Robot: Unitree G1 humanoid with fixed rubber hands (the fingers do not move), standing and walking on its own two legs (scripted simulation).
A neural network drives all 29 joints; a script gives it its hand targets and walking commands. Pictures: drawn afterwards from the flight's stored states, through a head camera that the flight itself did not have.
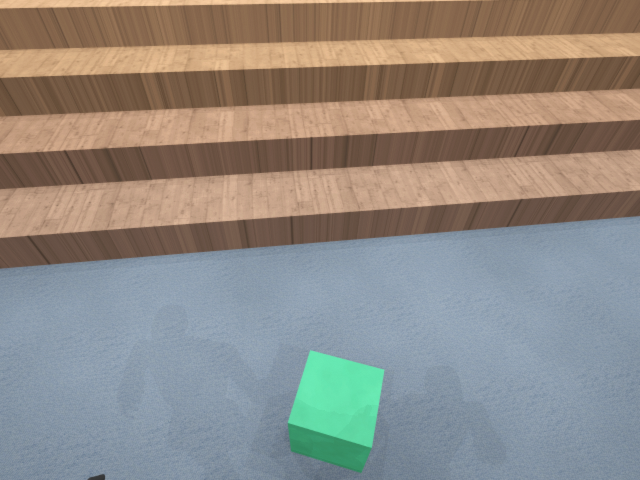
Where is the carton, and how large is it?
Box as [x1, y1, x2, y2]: [288, 350, 383, 472]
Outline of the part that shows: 310,350 288,420 291,450 361,472 371,448 383,369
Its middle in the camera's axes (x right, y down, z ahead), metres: +0.05 +0.49 +1.09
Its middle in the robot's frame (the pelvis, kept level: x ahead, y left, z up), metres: +0.44 -0.04 -0.66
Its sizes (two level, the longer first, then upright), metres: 0.210 0.200 0.250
